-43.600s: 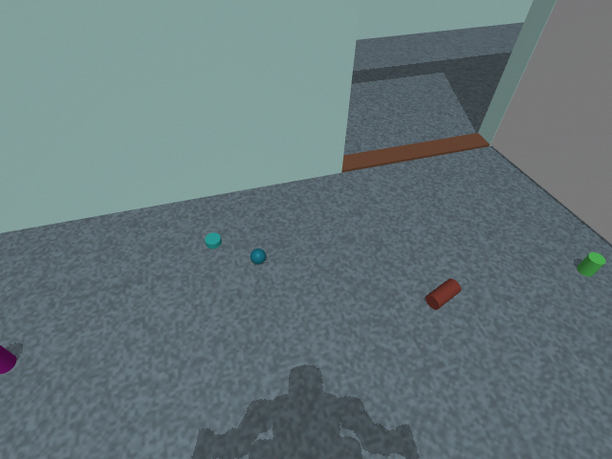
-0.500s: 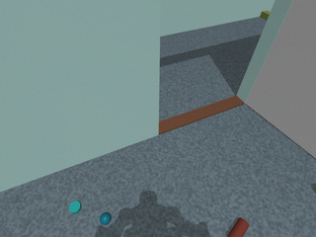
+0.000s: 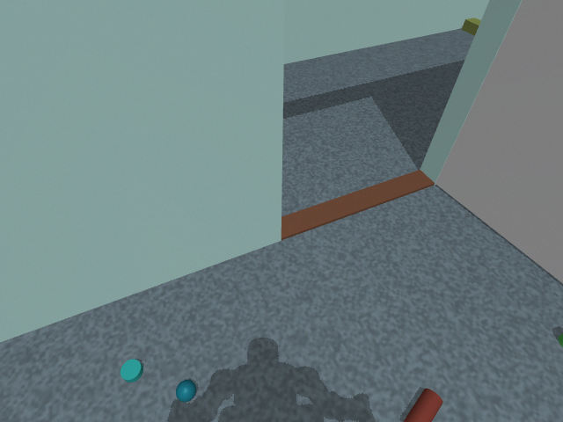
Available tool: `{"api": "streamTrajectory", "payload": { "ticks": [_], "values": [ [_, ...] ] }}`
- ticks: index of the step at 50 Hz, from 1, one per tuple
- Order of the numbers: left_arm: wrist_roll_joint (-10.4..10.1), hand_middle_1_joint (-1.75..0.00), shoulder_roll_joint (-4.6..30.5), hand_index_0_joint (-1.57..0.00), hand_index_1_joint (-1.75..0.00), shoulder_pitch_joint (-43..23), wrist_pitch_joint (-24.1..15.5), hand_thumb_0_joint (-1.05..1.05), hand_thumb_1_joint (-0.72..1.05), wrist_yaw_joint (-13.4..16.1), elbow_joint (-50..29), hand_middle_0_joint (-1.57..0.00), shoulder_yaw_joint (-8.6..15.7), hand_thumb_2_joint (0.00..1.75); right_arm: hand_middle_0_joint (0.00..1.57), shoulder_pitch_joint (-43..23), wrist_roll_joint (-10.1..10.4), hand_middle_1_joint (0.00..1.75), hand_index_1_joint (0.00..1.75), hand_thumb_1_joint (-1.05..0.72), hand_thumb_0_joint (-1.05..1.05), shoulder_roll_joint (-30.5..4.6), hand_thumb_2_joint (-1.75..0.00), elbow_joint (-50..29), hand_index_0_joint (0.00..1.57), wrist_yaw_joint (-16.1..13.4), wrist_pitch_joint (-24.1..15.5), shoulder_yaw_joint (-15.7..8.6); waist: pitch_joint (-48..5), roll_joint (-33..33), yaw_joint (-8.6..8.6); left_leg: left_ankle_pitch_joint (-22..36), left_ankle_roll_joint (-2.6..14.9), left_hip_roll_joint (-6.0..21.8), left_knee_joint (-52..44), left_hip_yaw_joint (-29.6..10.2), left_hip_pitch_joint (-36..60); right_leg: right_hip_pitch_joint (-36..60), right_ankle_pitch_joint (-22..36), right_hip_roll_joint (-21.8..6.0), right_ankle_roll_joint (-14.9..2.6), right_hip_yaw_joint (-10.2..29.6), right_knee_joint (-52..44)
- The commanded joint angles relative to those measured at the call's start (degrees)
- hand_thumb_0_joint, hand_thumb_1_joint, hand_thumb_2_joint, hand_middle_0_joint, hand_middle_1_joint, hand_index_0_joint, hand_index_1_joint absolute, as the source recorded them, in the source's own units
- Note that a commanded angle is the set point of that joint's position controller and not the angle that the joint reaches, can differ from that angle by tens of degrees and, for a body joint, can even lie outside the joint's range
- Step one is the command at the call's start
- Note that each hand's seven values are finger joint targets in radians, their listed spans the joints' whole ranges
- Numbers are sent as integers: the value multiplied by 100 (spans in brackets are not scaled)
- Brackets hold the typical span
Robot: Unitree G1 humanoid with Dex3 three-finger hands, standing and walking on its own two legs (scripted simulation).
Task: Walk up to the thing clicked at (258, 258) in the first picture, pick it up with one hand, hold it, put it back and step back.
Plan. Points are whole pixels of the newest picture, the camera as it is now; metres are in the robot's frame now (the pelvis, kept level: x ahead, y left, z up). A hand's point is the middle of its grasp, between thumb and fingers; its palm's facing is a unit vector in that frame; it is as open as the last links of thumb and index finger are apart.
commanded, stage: stand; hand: left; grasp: from above
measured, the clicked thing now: (186, 390) +0.37 +0.30 -0.75
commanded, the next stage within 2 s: step back in 0.02 s
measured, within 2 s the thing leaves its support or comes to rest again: neither
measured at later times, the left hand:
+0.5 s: hand out of the picture +0.03 +0.27 -0.17, palm faces -0.04 -0.91 -0.40, open 7.4 cm
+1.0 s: hand out of the picture -0.09 +0.28 -0.17, palm faces +0.02 -0.92 -0.39, open 7.4 cm
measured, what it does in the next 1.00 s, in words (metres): walks backwards: right foot, then left foot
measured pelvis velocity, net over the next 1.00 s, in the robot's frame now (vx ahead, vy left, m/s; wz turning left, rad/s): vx -0.21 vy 0.01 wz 0.03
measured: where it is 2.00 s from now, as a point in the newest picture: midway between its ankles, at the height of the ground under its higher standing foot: outside the picture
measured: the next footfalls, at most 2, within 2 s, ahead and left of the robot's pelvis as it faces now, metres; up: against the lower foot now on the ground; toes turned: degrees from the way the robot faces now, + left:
right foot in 0.54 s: -0.09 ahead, -0.13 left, +0.00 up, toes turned +0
left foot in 0.90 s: -0.17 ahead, +0.10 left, +0.00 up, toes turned +0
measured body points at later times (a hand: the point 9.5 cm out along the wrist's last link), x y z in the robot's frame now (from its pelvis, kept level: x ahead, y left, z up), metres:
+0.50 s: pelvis -0.09 +0.00 -0.03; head -0.02 -0.01 +0.41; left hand +0.03 +0.32 -0.14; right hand +0.03 -0.32 -0.15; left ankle +0.00 +0.13 -0.75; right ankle -0.13 -0.12 -0.73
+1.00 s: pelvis -0.21 +0.01 -0.02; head -0.14 +0.02 +0.42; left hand -0.10 +0.32 -0.15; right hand -0.11 -0.30 -0.14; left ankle -0.21 +0.10 -0.75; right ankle -0.18 -0.13 -0.70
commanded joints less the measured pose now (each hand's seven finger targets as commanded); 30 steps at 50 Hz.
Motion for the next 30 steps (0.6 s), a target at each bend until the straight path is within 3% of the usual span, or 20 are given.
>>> {"api": "streamTrajectory", "payload": {
  "ticks": [1, 3, 4, 8, 11, 12, 13, 14, 15, 16, 18, 20, 22, 23, 25, 26, 27, 28, 29, 30],
  "values": [
    [-147, -30, 1657, -20, -30, -228, -52, 0, 90, 118, -488, -20, 409, 90, 20, -397, 62, 30, 30, -90, 0, -1484, -90, -503, 20, -68, 18, -364, 155, -119, -26, 1898, 332, 504, 365, -578, -167, -542, 2098, -516, -269, 491, 208],
    [-180, -30, 1580, -20, -30, -68, -24, 0, 90, 154, -661, -20, 422, 90, 20, -279, 137, 30, 30, -90, 0, -1356, -90, -664, 20, -63, 81, -378, -276, -100, -41, 2238, 389, 465, 795, -435, -52, -435, 2594, -564, -413, 441, 478],
    [-173, -30, 1576, -20, -30, -176, -6, 0, 90, 155, -777, -20, 429, 90, 20, -165, 148, 30, 30, -90, 0, -1372, -90, -719, 20, -57, 113, -402, -483, -172, -112, 2179, 424, 428, 905, -406, -158, -328, 2581, -581, -489, 475, 617],
    [-126, -30, 1661, -20, -30, -333, 96, 0, 90, 149, -1152, -20, 471, 90, 20, -131, 136, 30, 30, -90, 0, -1368, -90, -994, 20, -41, 225, -492, -908, -316, -101, 1675, 472, 231, 1562, -311, -171, -585, 2320, -822, -838, 698, 879],
    [-96, -30, 1698, -20, -30, -442, 180, 0, 90, 137, -1362, -20, 480, 90, 20, -15, 111, 30, 30, -90, 0, -1413, -90, -1140, 20, -22, 276, -551, -845, -372, -123, 1377, 640, 225, 1789, -450, -309, -1044, 1702, -801, -956, 759, 1284],
    [-87, -30, 1650, -20, -30, -450, 210, 0, 90, 130, -1441, -20, 473, 90, 20, 28, 96, 30, 30, -90, 0, -1515, -90, -1219, 20, -12, 278, -597, -816, -209, -170, 1339, 814, 431, 1611, -678, -377, -1210, 1239, -597, -872, 604, 1656],
    [-83, -30, 1507, -20, -30, -441, 242, 0, 90, 124, -1476, -20, 431, 90, 20, 37, 81, 30, 30, -90, 0, -1650, -90, -1261, 20, 0, 277, -649, -732, 180, -204, 1480, 1071, 820, 1099, -1109, -511, -1339, 584, -197, -682, 350, 2252],
    [-73, -30, 1322, -20, -30, -301, 266, 0, 90, 117, -1499, -20, 405, 90, 20, 22, 52, 30, 30, -90, 0, -1867, -90, -1347, 20, 7, 253, -705, -787, 880, -215, 1798, 1434, 1466, 401, -1793, -647, -1296, -362, 379, -444, -30, 3178],
    [-51, -30, 1341, -20, -30, -189, 311, 0, 90, 132, -1506, -20, 443, 90, 20, 8, -11, 30, 30, -90, 0, -2053, -90, -1467, 20, -3, 216, -755, -838, 1277, -240, 2094, 1819, 1946, 118, -2392, -659, -1541, -2259, 619, -393, 300, 4188],
    [-56, -30, 1349, -20, -30, -108, 346, 0, 90, 144, -1516, -20, 459, 90, 20, -6, -71, 30, 30, -90, 0, -2039, -90, -1541, 20, -26, 191, -774, -834, 1060, -186, 1674, 1928, 2023, 81, -2356, -805, -1685, -2360, 549, -431, 748, 4839],
    [-120, -30, 1369, -20, -30, 172, 340, 0, 90, 125, -1458, -20, 477, 90, 20, -392, -84, 30, 30, -90, 0, -1799, -90, -1747, 20, -96, 179, -702, -604, 820, 42, 1824, 1763, 1720, 444, -1617, -935, -1839, -2156, 431, -405, 779, 5217],
    [-118, -30, 1351, -20, -30, 429, 325, 0, 90, 93, -1488, -20, 504, 90, 20, -433, -119, 30, 30, -90, 0, -1776, -90, -1914, 20, -136, 177, -699, -660, 982, 154, 1754, 1576, 1586, 679, -1442, -864, -1707, -2019, 268, -322, 679, 4499],
    [-59, -30, 1294, -20, -30, 523, 274, 0, 90, 74, -1535, -20, 531, 90, 20, -316, -137, 30, 30, -90, 0, -1700, -90, -1929, 20, -140, 206, -674, -715, 880, 93, 1756, 1378, 1380, 960, -1315, -431, -1618, -1995, 159, -226, 457, 3087],
    [-19, -30, 1259, -20, -30, 564, 244, 0, 90, 69, -1521, -20, 553, 90, 20, -180, -121, 30, 30, -90, 0, -1699, -90, -1913, 20, -121, 231, -657, -780, 854, 22, 1713, 1301, 1243, 1109, -1212, -369, -1425, -1796, 254, -167, 217, 2533],
    [56, -30, 1221, -20, -30, 1045, 189, 0, 90, 100, -1331, -20, 604, 90, 20, -294, -31, 30, 30, -90, 0, -1728, -90, -1928, 20, -107, 314, -632, -789, 758, 244, 1397, 1041, 1148, 1528, -1107, -739, -565, -485, 330, -220, -19, 713],
    [152, -30, 1490, -20, -30, 910, 120, 0, 90, 131, -1412, -20, 665, 90, 20, -120, 25, 30, 30, -90, 0, -1538, -90, -1909, 20, -87, 340, -555, -592, 194, 145, 536, 712, 775, 2031, -877, -1467, -291, -60, 5, -307, 684, 354],
    [193, -30, 2048, -20, -30, 710, 69, 0, 90, 134, -1601, -20, 804, 90, 20, 35, 60, 30, 30, -90, 0, -1173, -90, -1999, 20, -70, 340, -445, -440, -1312, 22, -1551, 279, -205, 2879, -392, -2588, -128, 297, -1270, -760, 2558, 90],
    [210, -30, 2591, -20, -30, 378, 78, 0, 90, 126, -1854, -20, 885, 90, 20, -369, 39, 30, 30, -90, 0, -1355, -90, -2011, 20, -183, 362, -558, -229, -1571, 354, -2732, 174, -683, 4237, -868, -2192, -1547, 994, -2242, -1858, 3459, -56],
    [156, -30, 2346, -20, -30, 168, 33, 0, 90, 144, -1955, -20, 852, 90, 20, -357, 39, 30, 30, -90, 0, -1524, -90, -1943, 20, -206, 388, -618, 40, -1054, 228, -2513, 177, -633, 4920, -1295, -1935, -1945, 1230, -2096, -1832, 3190, 22],
    [95, -30, 1965, -20, -30, -156, 20, 0, 90, 157, -2011, -20, 761, 90, 20, -80, 115, 30, 30, -90, 0, -1462, -90, -1815, 20, -183, 371, -603, 71, -614, -9, -2043, 170, -789, 5161, -1395, -2028, -1609, 1870, -1542, -1574, 2289, 354]
  ]
}}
